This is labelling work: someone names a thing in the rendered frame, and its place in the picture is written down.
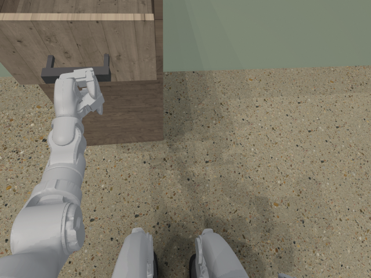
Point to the left robot thigh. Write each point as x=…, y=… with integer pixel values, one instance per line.
x=137, y=250

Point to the handle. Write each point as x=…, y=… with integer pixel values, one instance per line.
x=50, y=74

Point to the cabinet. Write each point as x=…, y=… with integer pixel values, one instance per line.
x=133, y=110

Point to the left robot hand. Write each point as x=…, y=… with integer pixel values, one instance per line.
x=67, y=95

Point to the left robot forearm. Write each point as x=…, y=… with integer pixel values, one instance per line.
x=63, y=175

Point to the left robot upper arm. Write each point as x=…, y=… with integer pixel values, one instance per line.
x=43, y=239

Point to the drawer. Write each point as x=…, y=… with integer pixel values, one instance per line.
x=78, y=33

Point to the left robot shin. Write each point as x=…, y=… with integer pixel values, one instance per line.
x=150, y=267

